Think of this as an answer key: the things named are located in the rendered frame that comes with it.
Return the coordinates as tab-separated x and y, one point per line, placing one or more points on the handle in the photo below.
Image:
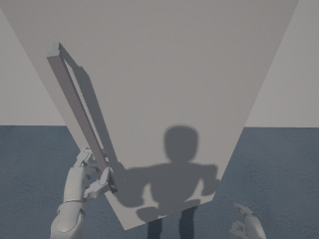
66	83

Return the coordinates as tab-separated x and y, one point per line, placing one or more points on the fridge door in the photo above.
167	85

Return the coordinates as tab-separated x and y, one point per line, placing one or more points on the robot right hand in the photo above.
251	229

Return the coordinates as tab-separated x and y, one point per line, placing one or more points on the left robot forearm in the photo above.
69	223

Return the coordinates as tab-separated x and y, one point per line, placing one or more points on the robot left hand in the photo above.
78	176

